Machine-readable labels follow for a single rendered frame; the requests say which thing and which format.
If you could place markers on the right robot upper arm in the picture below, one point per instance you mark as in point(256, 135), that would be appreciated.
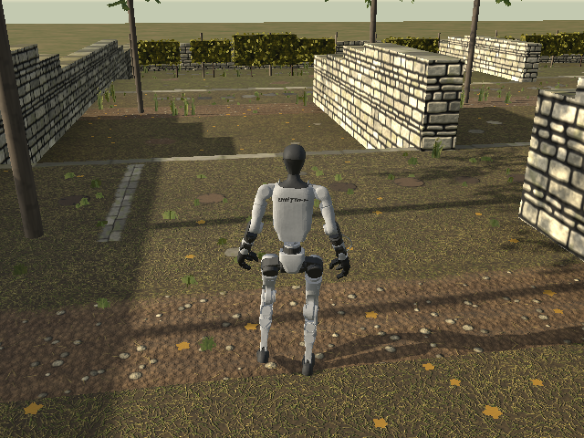
point(321, 193)

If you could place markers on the left robot thigh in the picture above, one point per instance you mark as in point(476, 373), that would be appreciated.
point(270, 265)

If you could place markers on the right robot hand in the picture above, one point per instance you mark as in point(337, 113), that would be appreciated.
point(342, 264)

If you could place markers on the left robot hand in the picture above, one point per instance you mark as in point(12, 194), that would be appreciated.
point(241, 259)

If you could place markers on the left robot foot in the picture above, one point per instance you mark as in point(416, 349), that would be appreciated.
point(262, 356)

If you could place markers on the left robot upper arm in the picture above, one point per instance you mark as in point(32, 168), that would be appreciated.
point(264, 192)

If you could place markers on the right robot forearm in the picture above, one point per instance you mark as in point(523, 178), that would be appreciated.
point(338, 244)

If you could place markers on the left robot forearm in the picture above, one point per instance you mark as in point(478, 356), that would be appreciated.
point(247, 241)

